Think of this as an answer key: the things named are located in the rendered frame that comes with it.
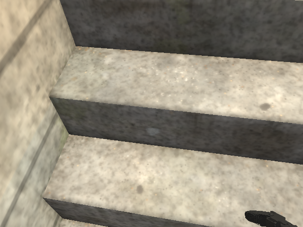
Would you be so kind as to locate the right robot hand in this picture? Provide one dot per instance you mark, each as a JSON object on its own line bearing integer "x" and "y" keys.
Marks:
{"x": 267, "y": 219}

